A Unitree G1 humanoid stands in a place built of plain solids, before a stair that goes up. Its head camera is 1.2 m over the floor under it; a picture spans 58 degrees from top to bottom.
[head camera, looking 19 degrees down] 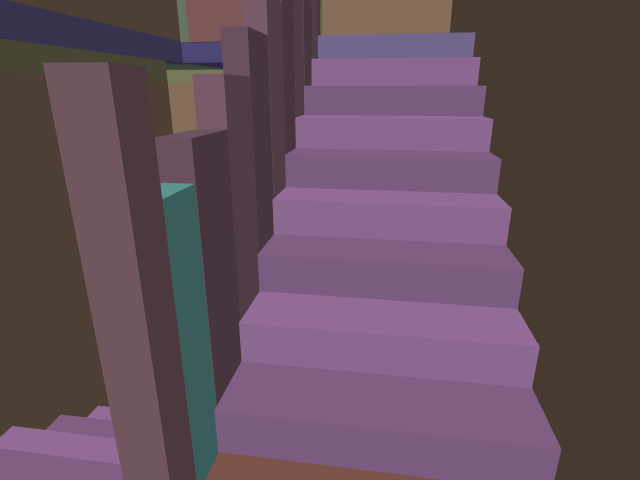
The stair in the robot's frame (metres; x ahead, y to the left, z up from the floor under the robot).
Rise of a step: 0.18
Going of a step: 0.29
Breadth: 1.10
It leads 9 degrees to the right of straight ahead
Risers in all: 9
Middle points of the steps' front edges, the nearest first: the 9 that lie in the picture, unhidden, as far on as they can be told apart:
1.11 -0.19 0.18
1.39 -0.23 0.35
1.68 -0.27 0.53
1.96 -0.31 0.70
2.24 -0.36 0.88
2.52 -0.40 1.06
2.80 -0.44 1.23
3.09 -0.49 1.41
3.37 -0.53 1.58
